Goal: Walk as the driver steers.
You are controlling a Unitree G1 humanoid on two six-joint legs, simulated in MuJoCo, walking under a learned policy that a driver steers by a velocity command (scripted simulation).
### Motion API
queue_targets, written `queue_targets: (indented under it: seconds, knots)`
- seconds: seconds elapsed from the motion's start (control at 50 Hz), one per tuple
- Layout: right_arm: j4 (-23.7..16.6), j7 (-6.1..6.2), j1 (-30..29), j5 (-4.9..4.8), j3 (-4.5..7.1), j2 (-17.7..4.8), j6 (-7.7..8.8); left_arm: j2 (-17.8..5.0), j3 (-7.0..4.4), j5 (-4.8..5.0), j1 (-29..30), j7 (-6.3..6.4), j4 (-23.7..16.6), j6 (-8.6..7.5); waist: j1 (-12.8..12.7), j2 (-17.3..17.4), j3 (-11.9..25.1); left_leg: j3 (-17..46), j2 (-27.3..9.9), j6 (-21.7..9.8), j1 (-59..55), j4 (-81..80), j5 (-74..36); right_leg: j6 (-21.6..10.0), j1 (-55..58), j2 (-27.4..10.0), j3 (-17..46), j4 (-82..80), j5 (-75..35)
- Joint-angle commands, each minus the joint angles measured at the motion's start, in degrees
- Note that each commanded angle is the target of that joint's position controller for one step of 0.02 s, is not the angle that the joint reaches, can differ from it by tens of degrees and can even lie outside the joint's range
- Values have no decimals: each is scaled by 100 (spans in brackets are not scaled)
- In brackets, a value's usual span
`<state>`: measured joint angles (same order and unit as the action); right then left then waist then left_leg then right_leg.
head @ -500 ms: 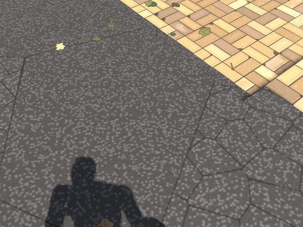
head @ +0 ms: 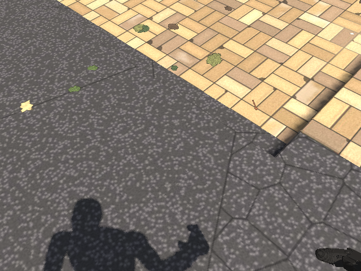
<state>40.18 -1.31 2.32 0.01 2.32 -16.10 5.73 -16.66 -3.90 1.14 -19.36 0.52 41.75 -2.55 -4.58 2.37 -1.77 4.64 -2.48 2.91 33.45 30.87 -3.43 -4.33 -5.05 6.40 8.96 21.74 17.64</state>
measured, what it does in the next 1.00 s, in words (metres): walks ahead: left foot, then right foot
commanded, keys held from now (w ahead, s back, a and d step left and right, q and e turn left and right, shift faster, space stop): w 0.04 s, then no key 0.96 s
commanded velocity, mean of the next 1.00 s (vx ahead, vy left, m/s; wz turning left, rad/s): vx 0.14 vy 0.00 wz -0.08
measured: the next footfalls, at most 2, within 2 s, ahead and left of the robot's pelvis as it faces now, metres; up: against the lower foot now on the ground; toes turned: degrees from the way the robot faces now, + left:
left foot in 0.08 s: +0.22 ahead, +0.14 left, +0.00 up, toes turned -3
right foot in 0.46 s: +0.26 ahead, -0.11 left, +0.00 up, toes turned -1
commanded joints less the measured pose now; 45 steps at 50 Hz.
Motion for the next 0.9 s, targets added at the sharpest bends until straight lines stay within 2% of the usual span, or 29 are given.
queue_targets:
  seconds: [0.02, 0.04, 0.06, 0.08, 0.1, 0.12, 0.14, 0.16, 0.18, 0.2, 0.24, 0.3, 0.36, 0.4, 0.44, 0.46, 0.48, 0.5, 0.52, 0.54, 0.56, 0.62, 0.7, 0.9]
  knots:
    - [-471, -55, -391, -24, 187, -653, 163, -849, -229, -17, -215, 34, -144, -27, 65, -880, 72, -114, 86, -243, -506, -234, 346, -715, 5, -1645, 1130, -197, -1569]
    - [-431, -49, -192, -25, 216, -700, 182, -859, -236, -24, -166, 30, -133, -7, 189, -961, 92, -201, 128, -358, -744, -333, 579, -659, 87, -1666, 1167, -22, -1896]
    - [-304, -15, 253, 40, 287, -806, 206, -768, -203, -31, -60, 31, -152, 11, 452, -928, 259, -338, 239, -522, -1355, -628, 483, -505, 125, -1406, 1027, 534, -2797]
    - [-228, 11, 869, 164, 356, -1022, 246, -562, -119, -86, -7, 33, -232, 16, 746, -725, 918, 1, -226, -812, -2507, -439, -324, -265, -147, -1060, 751, 1624, -2994]
    - [-173, 15, 1533, 275, 440, -1423, 243, -315, -22, -152, -500, 67, -297, -16, 744, 337, 1830, 1423, -1325, -1466, -4414, -126, -1526, 140, -1510, -378, 292, 3419, -1240]
    - [86, -63, 1889, 159, 465, -1385, 146, -273, 10, -39, -1147, 69, -177, -53, 621, 1661, 2241, 3335, -2150, -2178, -5201, -726, -1325, 462, -2835, 146, 150, 4849, 1933]
    - [19, -79, 1747, -23, 341, -938, 109, -782, -96, 20, -829, 80, -102, -26, 748, 774, 1702, 3144, -2027, -2002, -4766, -876, -618, 509, -3240, -165, 453, 5368, 1799]
    - [-53, -66, 1322, -15, 250, -697, 63, -900, -135, 12, -233, 93, -204, 28, 761, 270, 1110, 2270, -1816, -1792, -4045, -892, -877, 550, -3304, -355, 271, 5368, 1414]
    - [-78, -74, 974, 33, 158, -523, 31, -849, -133, -65, 127, 109, -279, 83, 650, -44, 713, 1631, -1533, -1685, -3341, -990, -1500, 598, -3162, -555, 59, 5087, 1172]
    - [-47, -74, 750, 57, 104, -407, 27, -744, -135, -127, 230, 113, -343, 130, 474, -6, 550, 1240, -1346, -1598, -2848, -1071, -1944, 614, -2888, -791, -44, 4639, 938]
    - [74, -72, 549, 117, 46, -297, 28, -375, -63, -114, 11, 112, -262, 217, 254, 368, 567, 586, -935, -1501, -2281, -1260, -2515, 711, -2152, -909, -285, 3766, 597]
    - [250, -4, 466, 103, 108, -572, -35, -151, 26, -136, 107, 146, -269, 253, 234, 476, 844, 166, -861, -1573, -2189, -1266, -3081, 828, -1543, -914, -484, 2546, 112]
    - [413, 37, 563, 50, 126, -706, -157, -273, 6, -122, 362, 148, -251, 307, 377, 410, 963, 113, -892, -1539, -2240, -1315, -2344, 814, -1126, -881, -560, 1808, -583]
    - [508, 34, 560, 40, 97, -681, -225, -334, -20, -129, 569, 145, -268, 355, 427, 362, 788, 205, -901, -1503, -2140, -1345, -1333, 745, -947, -882, -568, 1399, -699]
    - [574, 30, 456, -14, 43, -594, -274, -300, -25, -173, 651, 142, -262, 356, 322, 283, 580, 246, -766, -1311, -1944, -1249, -164, 592, -520, -830, -649, 542, -1166]
    - [656, 24, 614, -19, -5, -473, -276, -366, -32, -231, 755, 152, -300, 345, 337, 151, 475, 258, -608, -1067, -1835, -1193, 467, 490, -280, -939, -492, 107, -1676]
    - [696, 23, 778, 71, -53, -363, -259, -576, -66, -256, 801, 184, -366, 331, 441, -144, 532, 178, -401, -810, -1658, -1013, 1095, 350, 74, -1313, -119, 133, -2563]
    - [775, -7, 1261, 128, -45, -372, -236, -873, -127, -201, 933, 216, -375, 352, 806, -749, 623, -60, -25, -621, -1428, -986, 1790, 107, 346, -1503, 18, 467, -2823]
    - [823, 16, 1179, 113, -79, -305, -268, -627, -107, -156, 1007, 175, -310, 368, 700, -924, 641, -330, 146, -475, -1714, -985, 1961, 64, -36, -1316, -91, 472, -1858]
    - [816, 38, 880, 91, -67, -407, -312, -407, -64, -174, 1058, 129, -322, 362, 541, -718, 392, -374, 169, -421, -1725, -898, 1885, 159, -280, -1148, -146, 419, -1553]
    - [809, 69, 764, 78, -69, -391, -353, -339, -38, -210, 1071, 114, -293, 344, 525, -637, 352, -378, 140, -423, -1747, -846, 1707, 238, -356, -1105, -177, 416, -1666]
    - [888, 106, 804, 87, -61, -458, -437, -393, -50, -182, 1000, 98, -183, 253, 531, -624, 370, -328, 74, -431, -1907, -736, 1133, 279, -312, -1046, -242, 555, -2271]
    - [1042, 133, 752, 43, -51, -488, -469, -402, -53, -159, 1027, 108, -41, 226, 526, -470, 481, -320, 36, -408, -2143, -624, 665, 249, -233, -1030, -261, 646, -2698]
    - [1474, 226, 699, 28, -33, -513, -592, -387, -50, -141, 1119, 126, 500, 232, 550, -259, 359, -327, 27, -362, -2325, -705, 754, 249, -263, -931, -370, 524, -2405]
Velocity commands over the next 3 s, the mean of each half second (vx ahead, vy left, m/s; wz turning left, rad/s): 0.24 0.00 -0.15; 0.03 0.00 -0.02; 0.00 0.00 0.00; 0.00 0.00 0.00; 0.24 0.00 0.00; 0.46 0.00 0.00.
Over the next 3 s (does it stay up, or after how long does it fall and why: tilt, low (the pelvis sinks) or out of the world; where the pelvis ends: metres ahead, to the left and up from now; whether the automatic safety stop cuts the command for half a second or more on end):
stays up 0.59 0.02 0.00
